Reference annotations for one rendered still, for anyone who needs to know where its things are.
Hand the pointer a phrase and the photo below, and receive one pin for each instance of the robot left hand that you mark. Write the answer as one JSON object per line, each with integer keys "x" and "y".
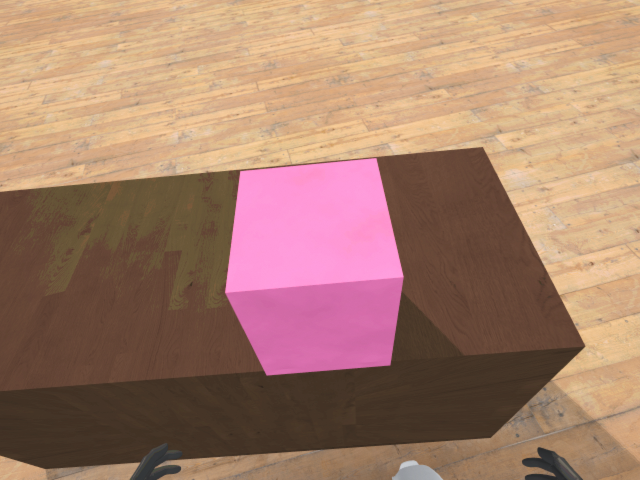
{"x": 158, "y": 455}

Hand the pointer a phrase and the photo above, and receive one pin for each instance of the robot right shin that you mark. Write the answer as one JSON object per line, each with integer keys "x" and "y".
{"x": 408, "y": 463}

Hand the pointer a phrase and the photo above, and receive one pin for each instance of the carton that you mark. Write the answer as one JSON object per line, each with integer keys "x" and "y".
{"x": 314, "y": 274}

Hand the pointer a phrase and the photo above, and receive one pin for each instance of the pedestal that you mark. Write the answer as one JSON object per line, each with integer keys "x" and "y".
{"x": 116, "y": 335}

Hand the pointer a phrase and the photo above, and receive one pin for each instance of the robot right hand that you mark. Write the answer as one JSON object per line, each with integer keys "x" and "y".
{"x": 552, "y": 462}

